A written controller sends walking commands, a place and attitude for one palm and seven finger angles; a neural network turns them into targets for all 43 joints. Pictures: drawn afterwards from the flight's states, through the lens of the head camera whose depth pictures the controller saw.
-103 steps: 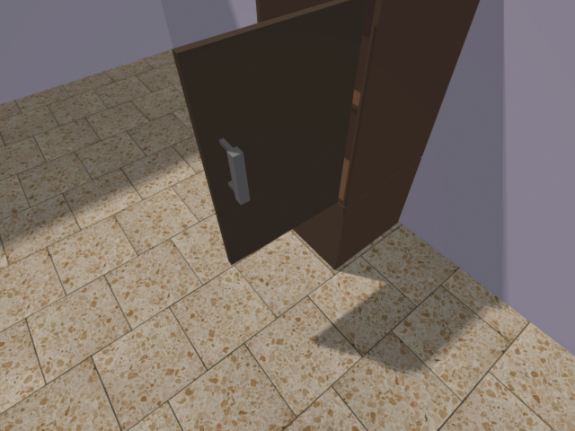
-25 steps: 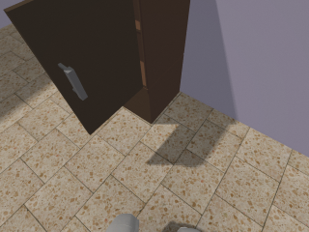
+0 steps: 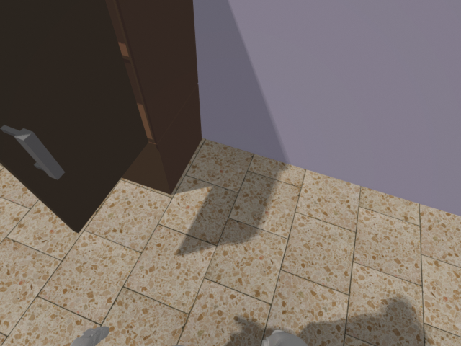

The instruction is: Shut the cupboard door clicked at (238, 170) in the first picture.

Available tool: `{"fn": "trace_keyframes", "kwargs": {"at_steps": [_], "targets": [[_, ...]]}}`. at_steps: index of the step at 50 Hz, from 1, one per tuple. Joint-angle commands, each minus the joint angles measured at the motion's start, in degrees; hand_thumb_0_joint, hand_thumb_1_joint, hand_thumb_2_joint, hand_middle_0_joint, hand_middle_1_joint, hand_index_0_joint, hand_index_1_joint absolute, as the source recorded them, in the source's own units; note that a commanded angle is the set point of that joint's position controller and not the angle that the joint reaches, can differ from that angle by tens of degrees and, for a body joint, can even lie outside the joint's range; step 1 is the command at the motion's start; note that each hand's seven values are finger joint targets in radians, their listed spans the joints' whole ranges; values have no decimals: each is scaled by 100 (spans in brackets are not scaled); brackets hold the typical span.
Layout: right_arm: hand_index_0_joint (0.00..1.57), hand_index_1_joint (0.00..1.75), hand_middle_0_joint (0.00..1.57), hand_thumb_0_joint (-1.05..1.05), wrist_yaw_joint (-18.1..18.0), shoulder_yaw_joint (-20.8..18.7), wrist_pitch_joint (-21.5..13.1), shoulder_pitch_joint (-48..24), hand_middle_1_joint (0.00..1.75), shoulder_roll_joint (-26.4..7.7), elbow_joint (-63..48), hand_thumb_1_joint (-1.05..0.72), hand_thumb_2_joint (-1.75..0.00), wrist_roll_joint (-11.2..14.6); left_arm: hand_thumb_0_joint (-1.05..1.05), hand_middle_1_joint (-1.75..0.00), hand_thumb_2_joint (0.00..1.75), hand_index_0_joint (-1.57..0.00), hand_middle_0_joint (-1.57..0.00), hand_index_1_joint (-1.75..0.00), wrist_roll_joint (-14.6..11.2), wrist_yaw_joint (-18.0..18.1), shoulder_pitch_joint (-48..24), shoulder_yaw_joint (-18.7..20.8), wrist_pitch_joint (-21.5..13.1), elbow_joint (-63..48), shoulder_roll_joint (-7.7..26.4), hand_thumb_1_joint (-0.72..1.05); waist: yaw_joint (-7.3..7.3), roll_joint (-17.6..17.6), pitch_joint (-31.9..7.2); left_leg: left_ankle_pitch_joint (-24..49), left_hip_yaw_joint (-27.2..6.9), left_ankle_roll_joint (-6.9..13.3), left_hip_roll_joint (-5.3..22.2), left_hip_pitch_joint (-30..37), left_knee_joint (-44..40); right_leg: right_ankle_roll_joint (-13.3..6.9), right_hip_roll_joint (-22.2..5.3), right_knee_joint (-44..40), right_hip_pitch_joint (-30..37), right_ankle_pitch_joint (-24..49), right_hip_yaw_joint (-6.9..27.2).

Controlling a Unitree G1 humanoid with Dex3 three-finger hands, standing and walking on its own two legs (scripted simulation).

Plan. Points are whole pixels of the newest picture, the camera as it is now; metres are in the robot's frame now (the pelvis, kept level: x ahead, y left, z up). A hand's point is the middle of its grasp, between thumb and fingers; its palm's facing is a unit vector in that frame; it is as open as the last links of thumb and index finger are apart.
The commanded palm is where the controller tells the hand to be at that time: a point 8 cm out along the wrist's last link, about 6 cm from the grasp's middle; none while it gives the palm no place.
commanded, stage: walk to a spot facing it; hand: left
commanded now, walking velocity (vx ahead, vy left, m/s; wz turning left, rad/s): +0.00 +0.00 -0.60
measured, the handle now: (33, 152) +0.43 +0.44 +0.00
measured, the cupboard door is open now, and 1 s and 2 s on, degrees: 88 88 88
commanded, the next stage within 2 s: turn to face it in 1.52 s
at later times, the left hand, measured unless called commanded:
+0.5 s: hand (166, 312) +0.18 +0.14 -0.16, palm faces -0.32 -0.93 -0.17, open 7.4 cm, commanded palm none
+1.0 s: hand (224, 277) +0.27 +0.03 -0.18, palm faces -0.52 -0.84 -0.15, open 7.4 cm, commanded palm none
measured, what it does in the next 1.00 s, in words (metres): walks ahead, turning right: right foot, then left foot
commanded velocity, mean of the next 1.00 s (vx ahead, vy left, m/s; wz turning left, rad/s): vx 0.26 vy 0.00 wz -0.50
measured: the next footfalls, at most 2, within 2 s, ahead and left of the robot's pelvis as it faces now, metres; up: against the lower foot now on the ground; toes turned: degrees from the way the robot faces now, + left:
right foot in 0.08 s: +0.03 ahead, -0.14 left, +0.00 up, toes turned -6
left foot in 0.34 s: +0.09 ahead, +0.11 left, +0.00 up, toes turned -9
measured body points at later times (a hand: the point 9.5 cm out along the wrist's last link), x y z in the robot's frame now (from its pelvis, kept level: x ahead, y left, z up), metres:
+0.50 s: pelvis +0.02 -0.01 +0.00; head +0.06 +0.00 +0.45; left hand +0.20 +0.19 -0.14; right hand -0.05 -0.25 -0.13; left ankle +0.05 +0.11 -0.74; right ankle -0.03 -0.13 -0.66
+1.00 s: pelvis +0.15 -0.11 +0.00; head +0.20 -0.12 +0.44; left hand +0.29 +0.08 -0.17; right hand +0.11 -0.38 -0.13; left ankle +0.28 -0.05 -0.72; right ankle +0.03 -0.17 -0.74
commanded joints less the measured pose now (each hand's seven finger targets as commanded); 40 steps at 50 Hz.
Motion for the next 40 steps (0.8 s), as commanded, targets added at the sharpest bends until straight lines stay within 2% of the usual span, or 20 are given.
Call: {"fn": "trace_keyframes", "kwargs": {"at_steps": [1, 2, 3, 4, 7, 11, 15, 16, 17, 18, 19, 21, 23, 29, 32, 33, 34, 35, 37, 40], "targets": [[20, 30, 20, 0, -43, -423, -59, 281, 30, -1360, -320, -90, -90, 43, 0, -30, 90, -20, -20, -30, -51, -36, 219, 51, -183, -359, 297, 90, -66, 1104, -956, 2802, -142, 513, 896, 310, 186, -171, 130, -1839, 1306, 1056, -378], [20, 30, 20, 0, -1, -414, -52, 234, 30, -1243, -397, -90, -90, 86, 0, -30, 90, -20, -20, -30, -28, 2, 582, 107, -235, -246, 621, 90, 106, 518, -1096, 2050, 118, 217, 647, -364, 917, -353, -246, -2426, 2252, 2252, 91], [20, 30, 20, 0, 21, -307, -55, 99, 30, -736, -604, -90, -90, 148, 0, -30, 90, -20, -20, -30, 42, 111, 914, 255, -284, -135, 1341, 90, 254, -1544, -1171, -756, 704, -166, -201, -1918, 2307, -986, -1859, -2777, 3187, 4419, 2291], [20, 30, 20, 0, -33, -260, 4, -229, 30, -834, -721, -90, -90, 165, 0, -30, 90, -20, -20, -30, -49, 197, 1279, 255, -267, -50, 1512, 90, 559, -1624, -1170, -2165, -69, -153, -293, -2043, 3169, -1604, -2425, -2741, 2754, 5333, 2657], [20, 30, 20, 0, -48, -280, 22, -162, 30, -815, -501, -90, -90, 171, 0, -30, 90, -20, -20, -30, 0, 334, 365, 205, -182, -273, 1023, 90, 108, -1477, -1140, -1357, -443, -157, -123, -1950, 3447, -1510, -1575, -2463, 2221, 4240, 2084], [20, 30, 20, 0, 22, -238, 60, 96, 30, -548, -334, -90, -90, 180, 0, -30, 90, -20, -20, -30, 35, 293, -3, 162, -164, -413, 1036, 90, -139, -820, -855, -855, -136, -163, -403, -870, 2032, -1338, -1277, -2647, 1045, 3098, 2004], [20, 30, 20, 0, 27, -255, -64, 976, 30, -675, -122, -90, -90, 119, 0, -30, 90, -20, -20, -30, -8, 186, -364, 140, -107, -452, 863, 90, -534, -815, -773, -194, 63, -63, -587, 821, 34, -909, -744, -2682, -225, -311, 2049], [20, 30, 20, 0, -21, -324, -129, 1348, 30, -1054, -25, -90, -90, 49, 0, -30, 90, -20, -20, -30, -34, 131, -406, 60, -79, -578, 520, 90, -694, 365, -685, -1291, -899, 218, 155, 1420, -973, -618, -154, -1785, -1156, -1147, 1602], [20, 30, 20, 0, -42, -440, -178, 1745, 30, -1686, -11, -90, -90, -63, 0, -30, 90, -20, -20, -30, -60, 79, -433, -27, -81, -776, 164, 90, -838, 2223, -613, -2978, -3219, 812, 1867, 1322, -2084, -255, 609, 250, -1797, -1284, 396], [20, 30, 20, 0, -101, -443, -237, 1570, 30, -1823, -72, -90, -90, -48, 0, -30, 90, -20, -20, -30, -22, -10, -831, 62, -145, -947, 380, 90, -751, 1298, -391, -3269, -3814, 1311, 2451, 641, -2550, -273, -22, 1041, -1829, -790, 668], [20, 30, 20, 0, -50, -394, -287, 1303, 30, -1585, -150, -90, -90, -67, 0, -30, 90, -20, -20, -30, 56, -67, -848, 123, -200, -822, 369, 90, -558, 638, -239, -2940, -3408, 1218, 2093, 204, -2459, -279, -100, 1636, -1538, -319, 626], [20, 30, 20, 0, -44, -261, -354, 757, 30, -1177, -231, -90, -90, -40, 0, -30, 90, -20, -20, -30, 63, -171, -525, 116, -197, -578, 171, 90, -202, 823, -71, -1710, -1745, 830, 1370, 114, -2186, -163, -326, 1845, -1487, 503, 331], [20, 30, 20, 0, -59, -209, -406, 979, 30, -959, -98, -90, -90, -23, 0, -30, 90, -20, -20, -30, 52, -229, -487, 48, -184, -500, 12, 90, -255, 1035, -294, -559, -777, 693, 1026, 499, -1919, -101, -352, 1472, -1361, 806, 101], [20, 30, 20, 0, 46, -306, -382, 1504, 30, -1080, 156, -90, -90, -39, 0, -30, 90, -20, -20, -30, 15, -241, -982, -70, -275, -598, -149, 90, -537, 1014, -446, 285, 161, 746, 1267, 642, -1554, -162, -216, -774, -213, 513, -490], [20, 30, 20, 0, 87, -311, -334, 1272, 30, -1079, 139, -90, -90, -12, 0, -30, 90, -20, -20, -30, 30, -188, -178, 14, -349, -290, 71, 90, -90, 689, -719, 468, 617, 442, 1046, 41, -268, -376, 88, -1947, 1563, 855, -700], [20, 30, 20, 0, 134, -268, -354, 1030, 30, -915, 24, -90, -90, 67, 0, -30, 90, -20, -20, -30, 45, -124, 769, 133, -420, 21, 508, 90, 396, -146, -1126, 687, 1100, 195, 694, -1076, 1170, -709, -416, -2364, 3262, 523, 85], [20, 30, 20, 0, 185, -145, -369, 507, 30, -428, -368, -90, -90, 170, 0, -30, 90, -20, -20, -30, 22, -9, 1791, 352, -480, 311, 1359, 90, 846, -2246, -1403, -1987, 1228, -129, -241, -2999, 3228, -1455, -2225, -3159, 4387, 705, 2949], [20, 30, 20, 0, 134, -203, -354, -65, 30, -718, -556, -90, -90, 116, 0, -30, 90, -20, -20, -30, -103, 84, 1925, 355, -458, 355, 1467, 90, 901, -1447, -1028, -2000, 20, -86, -117, -3528, 4001, -1847, -2557, -3475, 3832, 1203, 3550], [20, 30, 20, 0, 138, -299, -336, -22, 30, -744, -356, -90, -90, 91, 0, -30, 90, -20, -20, -30, -71, 187, 898, 211, -466, 110, 889, 90, 302, -1071, -689, -972, -368, -92, 253, -3096, 3956, -1628, -2013, -3601, 2638, 282, 2720], [20, 30, 20, 0, 191, -276, -225, 275, 30, -473, -64, -90, -90, 43, 0, -30, 90, -20, -20, -30, -4, 193, 408, 95, -601, 11, 522, 90, -158, -934, -418, -248, -173, -178, 124, -2082, 2994, -1374, -1455, -3657, 1511, 1648, 1526]]}}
